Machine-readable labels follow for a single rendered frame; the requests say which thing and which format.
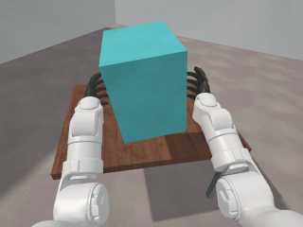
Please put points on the carton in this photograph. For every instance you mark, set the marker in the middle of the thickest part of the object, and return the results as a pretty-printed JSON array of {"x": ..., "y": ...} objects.
[{"x": 144, "y": 70}]

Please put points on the left robot forearm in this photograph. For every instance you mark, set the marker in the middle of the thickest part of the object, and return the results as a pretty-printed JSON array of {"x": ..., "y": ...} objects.
[{"x": 83, "y": 161}]

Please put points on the table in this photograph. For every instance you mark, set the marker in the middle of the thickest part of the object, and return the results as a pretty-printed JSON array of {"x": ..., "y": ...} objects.
[{"x": 171, "y": 149}]

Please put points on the robot left upper arm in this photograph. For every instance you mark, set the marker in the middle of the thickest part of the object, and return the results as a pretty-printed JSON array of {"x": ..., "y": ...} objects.
[{"x": 80, "y": 205}]

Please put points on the right robot forearm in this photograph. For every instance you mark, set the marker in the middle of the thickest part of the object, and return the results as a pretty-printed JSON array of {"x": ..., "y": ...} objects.
[{"x": 228, "y": 154}]

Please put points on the robot right hand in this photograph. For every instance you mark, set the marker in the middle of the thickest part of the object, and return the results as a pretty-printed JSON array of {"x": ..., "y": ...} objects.
[{"x": 201, "y": 83}]

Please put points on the robot right upper arm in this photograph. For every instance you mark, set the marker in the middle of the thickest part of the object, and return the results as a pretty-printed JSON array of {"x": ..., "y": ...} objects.
[{"x": 246, "y": 198}]

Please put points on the robot left hand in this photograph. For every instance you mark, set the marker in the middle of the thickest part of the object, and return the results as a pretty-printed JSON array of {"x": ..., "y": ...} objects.
[{"x": 92, "y": 88}]

